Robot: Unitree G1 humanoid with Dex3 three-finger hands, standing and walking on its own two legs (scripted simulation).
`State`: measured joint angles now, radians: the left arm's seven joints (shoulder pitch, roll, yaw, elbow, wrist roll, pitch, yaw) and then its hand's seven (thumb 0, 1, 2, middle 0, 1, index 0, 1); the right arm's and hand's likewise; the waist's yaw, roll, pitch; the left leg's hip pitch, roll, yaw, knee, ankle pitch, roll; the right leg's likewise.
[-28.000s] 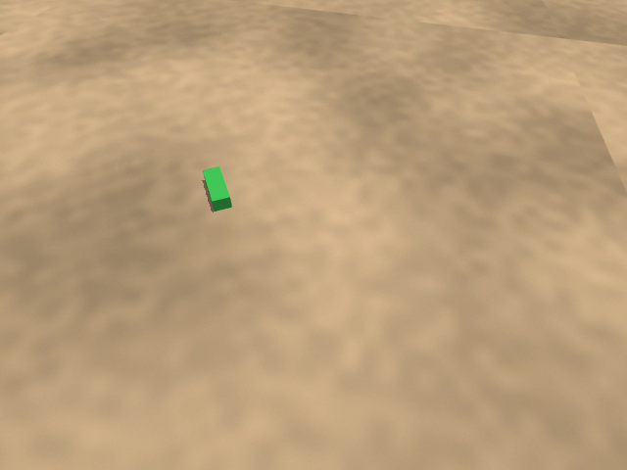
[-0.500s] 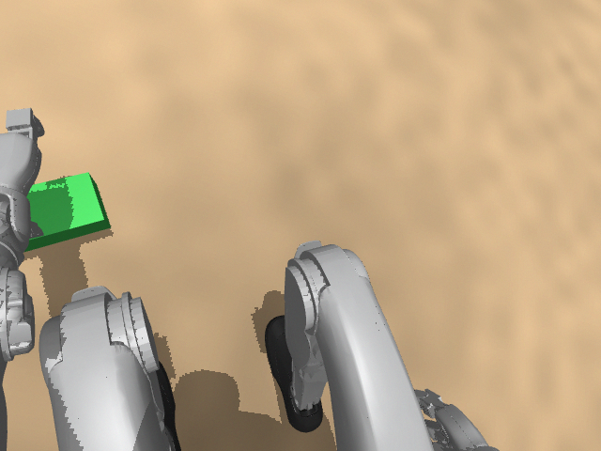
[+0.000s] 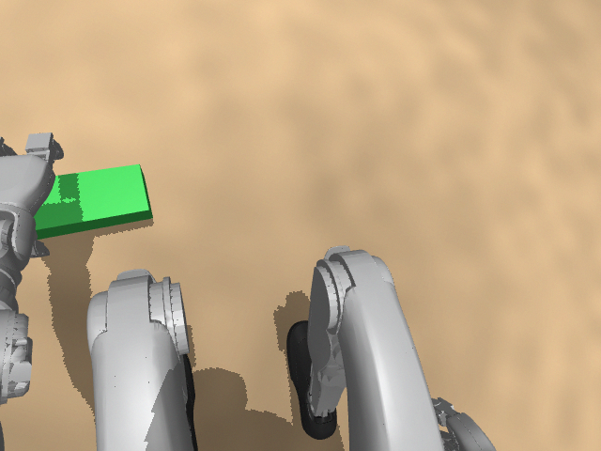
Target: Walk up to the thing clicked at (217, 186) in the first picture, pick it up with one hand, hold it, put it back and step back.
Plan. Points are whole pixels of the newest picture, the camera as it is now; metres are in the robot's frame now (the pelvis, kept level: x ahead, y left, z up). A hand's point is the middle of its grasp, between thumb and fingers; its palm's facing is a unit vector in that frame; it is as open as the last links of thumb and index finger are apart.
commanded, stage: rest palm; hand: left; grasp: from above
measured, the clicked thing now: (74, 204) +0.45 +0.29 -0.29
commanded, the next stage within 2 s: close in 0.66 s
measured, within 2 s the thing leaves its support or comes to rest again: neither
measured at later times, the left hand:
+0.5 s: hand (67, 201) +0.45 +0.29 -0.26, palm faces -0.44 -0.14 -0.89, open 14.2 cm
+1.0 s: hand (70, 206) +0.44 +0.29 -0.27, palm faces -0.43 -0.15 -0.89, open 12.9 cm
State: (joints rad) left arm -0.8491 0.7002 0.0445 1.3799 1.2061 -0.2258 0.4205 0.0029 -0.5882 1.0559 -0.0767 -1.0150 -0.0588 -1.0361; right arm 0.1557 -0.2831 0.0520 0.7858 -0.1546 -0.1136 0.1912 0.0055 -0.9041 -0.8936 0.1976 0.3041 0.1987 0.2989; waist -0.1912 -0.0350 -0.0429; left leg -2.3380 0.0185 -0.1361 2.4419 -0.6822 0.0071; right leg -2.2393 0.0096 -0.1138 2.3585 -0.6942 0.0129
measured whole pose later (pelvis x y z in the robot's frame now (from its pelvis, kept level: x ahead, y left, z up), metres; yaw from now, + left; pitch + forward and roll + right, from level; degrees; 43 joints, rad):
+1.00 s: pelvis +0.00 +0.00 -0.03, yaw -5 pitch +27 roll -13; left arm -0.97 0.92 0.17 1.76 1.29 -0.24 0.68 0.00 -0.36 0.99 -0.18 -1.00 -0.18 -1.00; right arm 0.09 -0.33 0.23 0.76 -0.29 -0.29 0.31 0.00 -0.89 -0.89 0.19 0.30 0.20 0.30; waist -0.34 -0.12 0.12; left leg -2.35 0.03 -0.24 2.58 -0.72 0.00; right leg -2.24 0.05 -0.19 2.42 -0.68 0.03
